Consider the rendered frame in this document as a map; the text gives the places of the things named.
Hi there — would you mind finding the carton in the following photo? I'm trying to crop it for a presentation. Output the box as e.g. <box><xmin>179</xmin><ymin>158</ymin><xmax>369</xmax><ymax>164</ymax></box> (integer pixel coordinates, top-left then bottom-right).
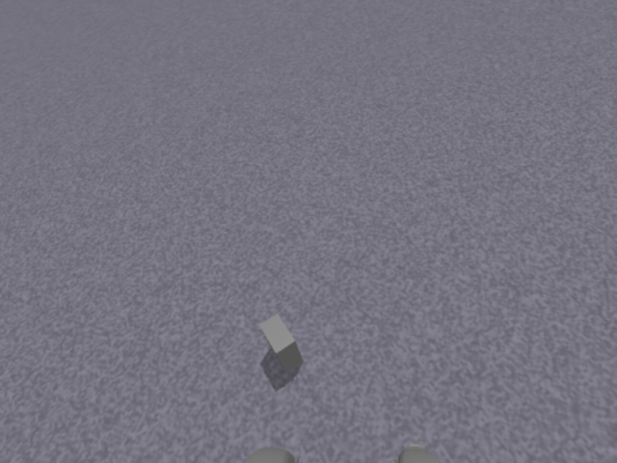
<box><xmin>259</xmin><ymin>314</ymin><xmax>304</xmax><ymax>373</ymax></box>

